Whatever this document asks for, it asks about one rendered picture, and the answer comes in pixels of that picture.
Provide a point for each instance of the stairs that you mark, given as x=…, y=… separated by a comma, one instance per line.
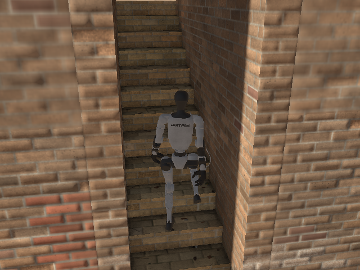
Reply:
x=152, y=69

